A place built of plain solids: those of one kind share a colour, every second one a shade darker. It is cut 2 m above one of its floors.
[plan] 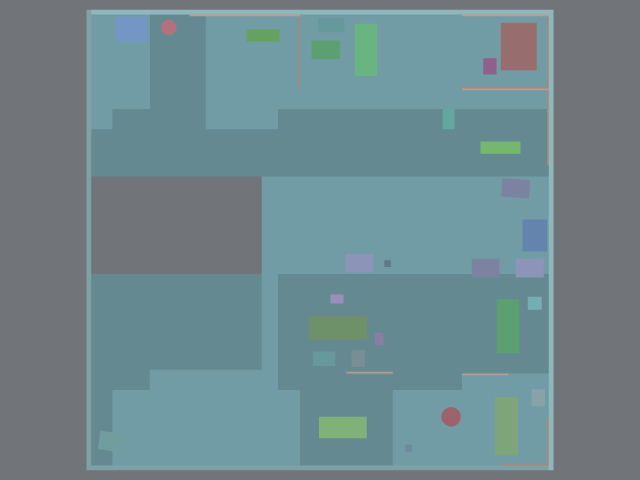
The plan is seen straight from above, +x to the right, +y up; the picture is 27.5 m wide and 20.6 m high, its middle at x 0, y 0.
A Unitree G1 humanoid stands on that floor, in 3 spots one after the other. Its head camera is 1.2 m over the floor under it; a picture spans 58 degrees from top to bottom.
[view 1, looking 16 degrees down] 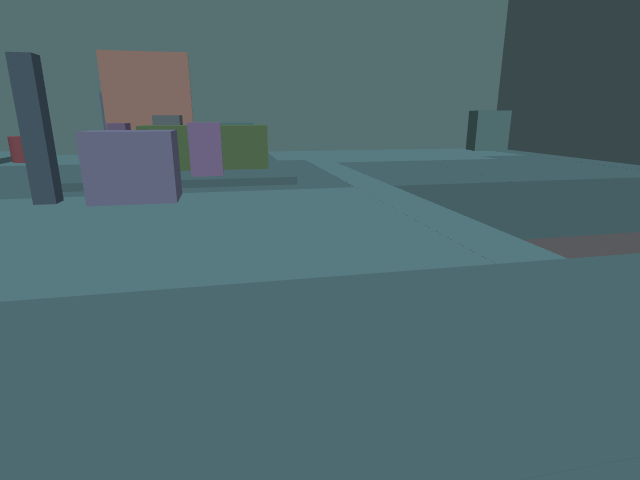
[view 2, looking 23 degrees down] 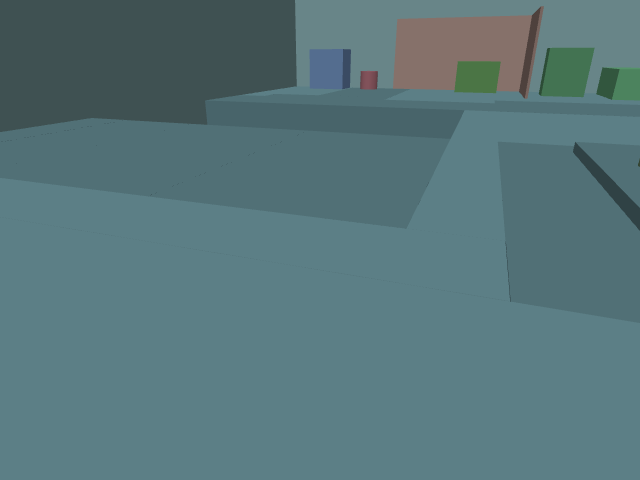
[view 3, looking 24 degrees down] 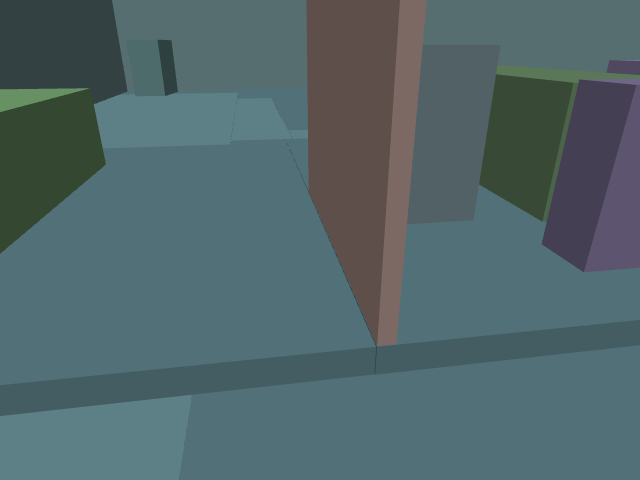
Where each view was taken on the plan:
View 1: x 0.37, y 5.79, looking -102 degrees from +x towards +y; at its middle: floor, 4.35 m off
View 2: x -2.07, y -8.66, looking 110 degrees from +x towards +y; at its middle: floor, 3.07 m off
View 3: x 4.44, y -6.16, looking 171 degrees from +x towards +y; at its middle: floor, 2.61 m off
